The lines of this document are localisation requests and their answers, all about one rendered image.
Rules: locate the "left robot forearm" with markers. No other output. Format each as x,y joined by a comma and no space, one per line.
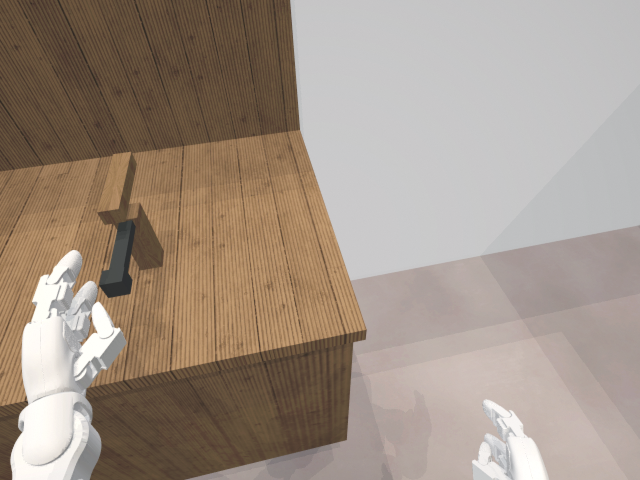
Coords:
57,441

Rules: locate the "right robot hand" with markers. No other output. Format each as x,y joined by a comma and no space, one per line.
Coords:
519,458

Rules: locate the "tap lever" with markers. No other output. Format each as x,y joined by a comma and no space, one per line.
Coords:
116,281

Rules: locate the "counter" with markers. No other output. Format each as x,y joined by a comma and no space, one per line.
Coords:
182,116

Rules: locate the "left robot hand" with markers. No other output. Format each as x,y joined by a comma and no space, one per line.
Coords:
51,341

